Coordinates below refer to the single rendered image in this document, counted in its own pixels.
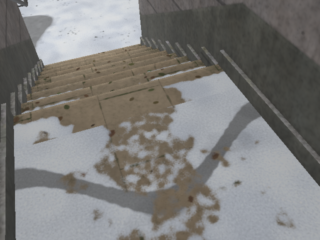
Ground stairs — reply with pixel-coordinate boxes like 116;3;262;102
21;43;206;114

